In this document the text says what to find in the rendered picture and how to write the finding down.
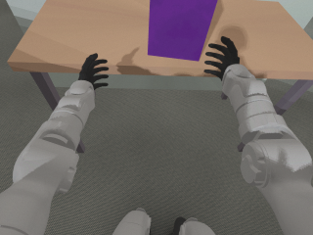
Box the carton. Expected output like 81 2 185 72
148 0 218 62

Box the robot right shin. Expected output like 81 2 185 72
179 217 198 235

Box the robot left upper arm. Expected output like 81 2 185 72
0 138 79 235

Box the robot left hand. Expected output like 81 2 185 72
78 53 109 90

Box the robot right upper arm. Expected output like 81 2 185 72
240 139 313 235

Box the left robot forearm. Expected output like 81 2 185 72
13 80 95 182

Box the robot right hand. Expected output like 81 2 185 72
204 36 240 81

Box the robot left thigh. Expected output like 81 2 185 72
112 211 152 235

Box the table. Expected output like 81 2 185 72
7 0 313 154

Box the right robot forearm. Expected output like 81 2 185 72
222 64 313 178

